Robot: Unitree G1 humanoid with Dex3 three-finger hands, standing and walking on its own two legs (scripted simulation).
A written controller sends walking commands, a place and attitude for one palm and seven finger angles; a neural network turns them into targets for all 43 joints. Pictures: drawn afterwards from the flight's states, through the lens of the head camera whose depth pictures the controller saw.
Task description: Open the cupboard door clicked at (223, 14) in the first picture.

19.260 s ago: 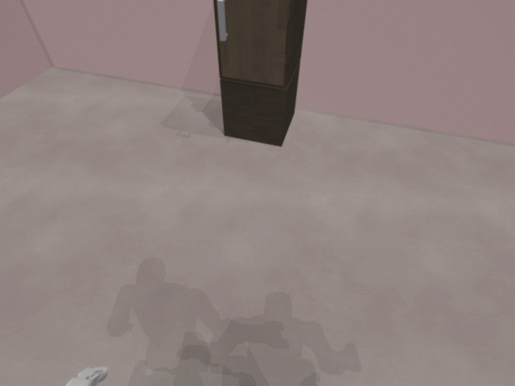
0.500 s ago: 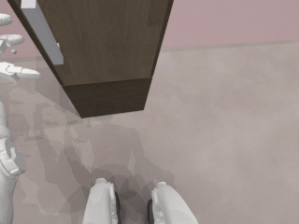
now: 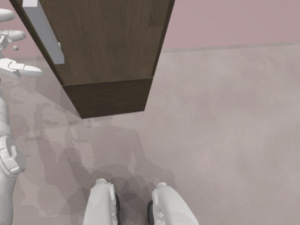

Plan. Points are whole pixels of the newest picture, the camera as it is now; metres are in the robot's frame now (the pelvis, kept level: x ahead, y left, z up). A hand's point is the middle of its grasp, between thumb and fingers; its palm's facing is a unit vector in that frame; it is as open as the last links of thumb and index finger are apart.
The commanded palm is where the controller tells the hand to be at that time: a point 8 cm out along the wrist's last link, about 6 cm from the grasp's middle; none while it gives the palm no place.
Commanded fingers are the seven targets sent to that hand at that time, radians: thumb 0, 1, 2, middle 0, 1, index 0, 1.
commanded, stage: move the hooked fingers beside the handle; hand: left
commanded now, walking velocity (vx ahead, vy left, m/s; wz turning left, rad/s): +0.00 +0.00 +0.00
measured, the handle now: (47, 29) +0.58 +0.21 +0.07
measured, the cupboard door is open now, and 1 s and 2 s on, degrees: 0 0 0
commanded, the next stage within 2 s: slide the fingers in behind the handle in 0.16 s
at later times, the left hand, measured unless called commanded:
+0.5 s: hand (27, 49) +0.52 +0.25 +0.07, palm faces +0.11 -0.99 -0.02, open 14.0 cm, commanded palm +0.50 +0.27 +0.06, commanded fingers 0.00 -0.50 0.30 -0.30 -1.20 -0.30 -1.20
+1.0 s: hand (41, 49) +0.53 +0.22 +0.07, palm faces +0.11 -0.99 -0.02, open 14.0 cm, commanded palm +0.51 +0.25 +0.06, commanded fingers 0.00 -0.50 0.30 -0.30 -1.20 -0.30 -1.20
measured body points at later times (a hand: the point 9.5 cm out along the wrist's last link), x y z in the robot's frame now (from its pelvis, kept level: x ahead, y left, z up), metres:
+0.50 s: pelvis +0.00 +0.00 +0.00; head +0.16 +0.04 +0.42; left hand +0.51 +0.30 +0.07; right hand +0.00 -0.27 -0.10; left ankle +0.06 +0.10 -0.62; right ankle +0.00 -0.12 -0.62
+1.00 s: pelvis +0.00 +0.00 +0.00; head +0.16 +0.03 +0.42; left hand +0.51 +0.28 +0.07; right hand +0.00 -0.27 -0.11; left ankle +0.06 +0.10 -0.62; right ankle +0.00 -0.12 -0.62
